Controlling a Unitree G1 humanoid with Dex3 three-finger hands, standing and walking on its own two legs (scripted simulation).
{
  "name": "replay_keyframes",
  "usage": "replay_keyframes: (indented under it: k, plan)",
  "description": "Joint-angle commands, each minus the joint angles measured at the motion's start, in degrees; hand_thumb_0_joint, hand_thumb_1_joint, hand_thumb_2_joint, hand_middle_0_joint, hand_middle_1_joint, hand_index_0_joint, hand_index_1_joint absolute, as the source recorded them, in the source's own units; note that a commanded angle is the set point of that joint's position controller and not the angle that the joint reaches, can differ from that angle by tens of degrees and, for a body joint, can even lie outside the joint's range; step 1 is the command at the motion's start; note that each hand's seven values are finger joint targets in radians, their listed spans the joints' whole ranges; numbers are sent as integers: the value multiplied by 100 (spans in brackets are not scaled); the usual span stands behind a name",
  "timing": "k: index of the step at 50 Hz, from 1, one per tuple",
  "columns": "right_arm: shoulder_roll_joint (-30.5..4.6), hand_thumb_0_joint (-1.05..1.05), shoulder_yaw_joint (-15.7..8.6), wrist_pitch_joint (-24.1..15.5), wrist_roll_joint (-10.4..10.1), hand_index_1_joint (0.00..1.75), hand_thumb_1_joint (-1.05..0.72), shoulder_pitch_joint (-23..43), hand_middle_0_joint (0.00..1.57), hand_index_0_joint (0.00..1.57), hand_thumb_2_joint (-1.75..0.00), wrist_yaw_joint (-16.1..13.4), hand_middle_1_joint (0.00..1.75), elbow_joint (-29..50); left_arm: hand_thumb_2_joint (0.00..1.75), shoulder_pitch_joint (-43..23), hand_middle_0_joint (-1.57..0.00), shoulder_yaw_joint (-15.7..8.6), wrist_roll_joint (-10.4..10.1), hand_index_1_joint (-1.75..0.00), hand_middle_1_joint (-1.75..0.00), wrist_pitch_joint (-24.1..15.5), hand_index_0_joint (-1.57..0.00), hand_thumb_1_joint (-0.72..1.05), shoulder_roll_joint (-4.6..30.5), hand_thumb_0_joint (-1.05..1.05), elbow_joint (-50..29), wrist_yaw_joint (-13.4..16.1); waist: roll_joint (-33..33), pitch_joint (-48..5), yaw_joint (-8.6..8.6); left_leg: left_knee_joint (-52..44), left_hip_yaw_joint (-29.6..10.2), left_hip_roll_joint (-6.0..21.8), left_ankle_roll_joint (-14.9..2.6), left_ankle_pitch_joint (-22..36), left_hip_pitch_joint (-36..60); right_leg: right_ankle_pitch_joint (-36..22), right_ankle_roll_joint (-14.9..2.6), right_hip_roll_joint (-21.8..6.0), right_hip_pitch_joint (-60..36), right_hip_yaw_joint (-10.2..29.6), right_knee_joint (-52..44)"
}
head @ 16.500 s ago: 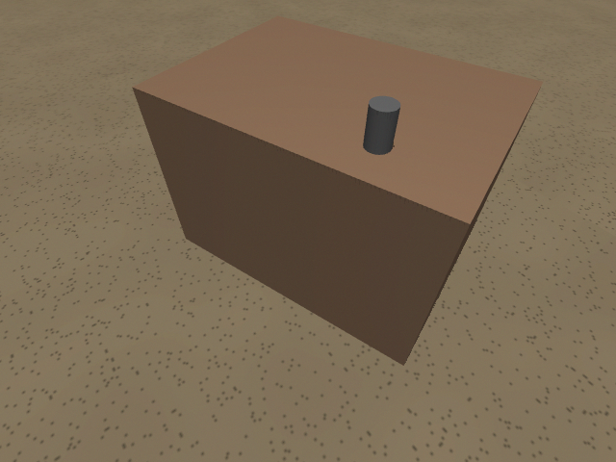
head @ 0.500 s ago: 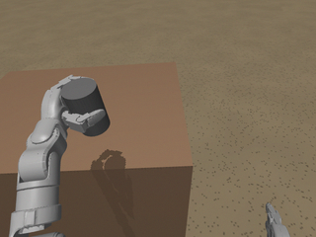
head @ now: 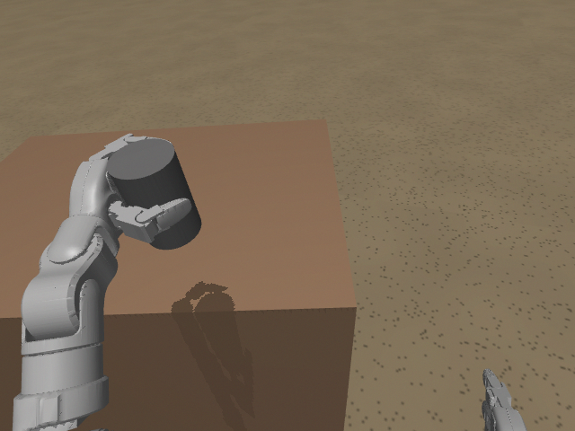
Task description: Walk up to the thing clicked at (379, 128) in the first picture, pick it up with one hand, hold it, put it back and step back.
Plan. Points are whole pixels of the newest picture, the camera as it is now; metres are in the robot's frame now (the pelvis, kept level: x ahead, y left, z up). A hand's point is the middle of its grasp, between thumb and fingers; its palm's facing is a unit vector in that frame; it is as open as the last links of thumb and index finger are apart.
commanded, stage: hold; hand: left
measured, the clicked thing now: (159, 196) +0.34 +0.16 +0.23
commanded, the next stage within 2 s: none
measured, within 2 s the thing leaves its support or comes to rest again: neither
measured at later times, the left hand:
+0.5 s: hand (149, 185) +0.34 +0.17 +0.25, palm faces +0.08 -1.00 +0.01, open 10.3 cm
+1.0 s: hand (151, 188) +0.34 +0.17 +0.24, palm faces +0.10 -1.00 +0.01, open 10.3 cm
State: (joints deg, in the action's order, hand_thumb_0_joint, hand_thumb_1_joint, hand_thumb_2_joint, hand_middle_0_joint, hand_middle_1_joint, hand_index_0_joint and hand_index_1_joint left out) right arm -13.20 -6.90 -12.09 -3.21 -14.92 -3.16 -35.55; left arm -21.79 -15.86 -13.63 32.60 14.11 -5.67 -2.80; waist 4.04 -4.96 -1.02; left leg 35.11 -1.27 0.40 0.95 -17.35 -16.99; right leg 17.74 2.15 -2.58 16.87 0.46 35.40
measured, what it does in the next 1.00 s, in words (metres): stands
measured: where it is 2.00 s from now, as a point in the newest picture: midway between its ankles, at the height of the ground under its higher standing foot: outside the picture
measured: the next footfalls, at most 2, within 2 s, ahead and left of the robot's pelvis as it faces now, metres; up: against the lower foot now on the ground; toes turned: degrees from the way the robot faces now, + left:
none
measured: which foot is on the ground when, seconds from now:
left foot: down 0.00-1.00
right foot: down 0.00-1.00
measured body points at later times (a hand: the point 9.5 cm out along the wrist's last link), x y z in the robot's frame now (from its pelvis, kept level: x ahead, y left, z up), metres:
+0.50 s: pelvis +0.00 +0.00 +0.00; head -0.04 -0.03 +0.45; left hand +0.33 +0.22 +0.25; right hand +0.17 -0.26 -0.07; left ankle +0.02 +0.13 -0.73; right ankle +0.01 -0.14 -0.73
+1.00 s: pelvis +0.00 +0.00 +0.00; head -0.03 -0.03 +0.45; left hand +0.32 +0.22 +0.25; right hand +0.18 -0.26 -0.07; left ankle +0.02 +0.13 -0.73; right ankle +0.01 -0.14 -0.73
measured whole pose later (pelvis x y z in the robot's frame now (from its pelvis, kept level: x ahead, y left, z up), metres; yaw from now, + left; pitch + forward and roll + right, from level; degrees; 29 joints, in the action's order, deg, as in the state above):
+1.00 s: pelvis +0.00 +0.00 +0.00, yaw +0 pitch -1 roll +0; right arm -13.2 -6.8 -12.9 -3.3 -14.1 -3.1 -37.2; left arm -21.9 -16.7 -14.2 37.2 14.1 -8.8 -2.9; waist 4.2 -5.1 -1.5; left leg 34.9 -1.5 0.4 1.0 -17.5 -16.4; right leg 18.0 2.1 -2.6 16.2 0.2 35.1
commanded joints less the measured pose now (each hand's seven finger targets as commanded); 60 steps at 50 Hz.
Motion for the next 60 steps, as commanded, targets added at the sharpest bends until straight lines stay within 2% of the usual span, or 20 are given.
replay_keyframes:
  k: [1, 3, 5, 6, 8, 10, 11, 13, 16, 19, 30, 35, 44, 45, 46, 48, 49, 52, 55, 60]
  plan:
    - [-690, 0, -195, -355, 14, 5, 52, 680, 5, 5, -6, -48, 5, 942, 122, -2354, -129, -403, -23, -142, -142, -330, -131, 10, 1135, 0, -1331, -6, -464, -1038, -34, -501, 134, -111, -128, 945, 587, -878, -141, 234, -110, -378, -662]
    - [-796, 0, -297, -367, 12, 5, 52, 719, 5, 5, -6, -48, 5, 945, 122, -2335, -128, -393, -64, -142, -142, -275, -131, 8, 1057, 0, -1365, -11, -425, -989, 1, -500, 124, -81, -110, 1011, 620, -925, -148, 261, -75, -391, -621]
    - [-718, 0, -209, -345, 10, 5, 52, 705, 5, 5, -6, -22, 5, 1001, 123, -2184, -129, -300, -64, -142, -143, -223, -131, 10, 945, 0, -1268, -33, -488, -990, -1, -486, 111, -80, -118, 1173, 620, -1094, -145, 251, -148, -397, -607]
    - [-697, 0, -190, -352, 0, 5, 53, 785, 5, 5, -5, -12, 5, 982, 123, -2309, -129, -351, -88, -143, -143, -230, -131, 8, 1015, 0, -1483, -41, -404, -1014, -65, -469, 126, -94, -118, 1160, 609, -1075, -150, 244, -161, -393, -614]
    - [-809, 0, -295, -342, -1, 5, 52, 730, 5, 5, -6, -41, 5, 933, 123, -2300, -130, -344, -54, -143, -143, -160, -132, 9, 1056, 0, -1312, -56, -491, -977, 21, -445, 147, -116, -143, 1164, 651, -1114, -126, 233, -89, -365, -649]
    - [-692, 0, -199, -353, -5, 5, 53, 794, 5, 5, -6, -28, 5, 941, 124, -2487, -130, -308, -47, -144, -144, -153, -132, 8, 1044, 0, -1470, -32, -375, -1017, -24, -431, 174, -155, -151, 1196, 637, -1176, -132, 191, -136, -323, -653]
    - [-807, 0, -311, -359, 3, 5, 52, 771, 5, 5, -6, -45, 5, 901, 124, -2483, -129, -377, -54, -145, -144, -134, -132, 6, 1077, 0, -1345, -7, -500, -1014, 37, -429, 164, -131, -152, 1197, 679, -1170, -122, 210, -101, -337, -643]
    - [-661, 0, -161, -354, 7, 5, 53, 753, 5, 5, -5, -25, 5, 892, 125, -2470, -128, -386, -54, -144, -144, -123, -131, 9, 1096, 0, -1236, -4, -512, -845, -7, -485, 140, -120, -145, 1019, 528, -988, -127, 217, -103, -367, -684]
    - [-862, 0, -340, -391, 8, 5, 53, 783, 5, 5, -6, -52, 5, 955, 124, -2548, -130, -517, -33, -144, -144, -167, -132, 10, 1272, 0, -1237, 3, -563, -1016, 2, -470, 168, -146, -160, 892, 586, -864, -113, 202, -121, -336, -714]
    - [-706, 0, -209, -374, -18, 5, 52, 777, 5, 5, -6, -24, 5, 891, 124, -2436, -129, -317, -35, -144, -144, -129, -132, 9, 1063, 0, -1217, -57, -374, -961, -31, -495, 146, -138, -138, 975, 577, -932, -155, 218, -84, -365, -677]
    - [-718, 0, -203, -405, -17, 5, 53, 789, 5, 5, -6, -3, 5, 928, 125, -2588, -130, -473, -81, -145, -145, -120, -133, 11, 1218, 0, -1733, -16, -355, -1032, -74, -588, 46, -64, -100, 784, 601, -740, -159, 264, -119, -395, -679]
    - [-696, 0, -199, -411, -14, 5, 52, 788, 5, 5, -6, -25, 5, 800, 127, -2027, -132, -318, -123, -146, -146, 25, -134, 10, 933, 0, -1446, -67, -455, -942, -25, -486, 145, -124, -135, 946, 600, -880, -146, 247, -84, -358, -708]
    - [-640, 0, -143, -408, -3, 5, 53, 807, 5, 5, -6, -43, 5, 736, 128, -2447, -131, -421, -95, -147, -147, 5, -133, 8, 1088, 0, -1692, 8, -398, -913, -49, -478, 146, -133, -122, 1033, 595, -968, -143, 235, -60, -343, -661]
    - [-800, 0, -273, -426, 11, 5, 53, 787, 5, 5, -6, -76, 5, 768, 128, -2405, -131, -447, -97, -147, -147, 13, -133, 10, 1085, 0, -1422, 0, -502, -933, 40, -466, 149, -125, -141, 1005, 628, -970, -126, 231, -53, -344, -683]
    - [-777, 0, -258, -433, 19, 5, 53, 781, 5, 5, -6, -72, 5, 764, 128, -2384, -131, -340, -71, -147, -147, 5, -133, 9, 996, 0, -1477, 2, -478, -1000, 31, -477, 132, -120, -140, 1061, 648, -1031, -136, 229, -92, -343, -645]
    - [-680, 0, -172, -439, -9, 5, 52, 777, 5, 5, -6, -64, 5, 783, 127, -2482, -130, -422, -68, -147, -147, -24, -133, 8, 1133, 0, -1640, -1, -339, -989, -20, -448, 174, -157, -144, 1014, 621, -993, -139, 209, -73, -328, -661]
    - [-786, 0, -287, -435, -3, 5, 53, 779, 5, 5, -6, -82, 5, 723, 128, -2337, -130, -472, -81, -147, -147, -9, -133, 8, 1143, 0, -1464, -15, -459, -1024, 1, -419, 165, -150, -158, 1096, 663, -1064, -124, 209, -98, -328, -656]
    - [-563, 0, -61, -424, -13, 5, 53, 792, 5, 5, -6, -39, 5, 780, 128, -2294, -130, -354, -84, -147, -147, -11, -133, 11, 1030, 0, -1428, -61, -465, -879, -56, -464, 146, -136, -143, 1028, 555, -995, -137, 224, -81, -363, -673]
    - [-727, 0, -208, -431, -8, 5, 53, 864, 5, 5, -6, -59, 5, 820, 128, -2454, -131, -482, -91, -147, -147, -23, -134, 8, 1195, 0, -1384, -54, -475, -964, -49, -463, 168, -158, -159, 946, 548, -923, -131, 204, -108, -328, -702]
    - [-662, 0, -133, -448, 2, 5, 53, 840, 5, 5, -6, -58, 5, 840, 128, -2527, -130, -448, -64, -147, -147, -46, -133, 10, 1197, 0, -1392, -44, -453, -1027, -56, -471, 138, -120, -144, 995, 585, -943, -143, 233, -137, -354, -646]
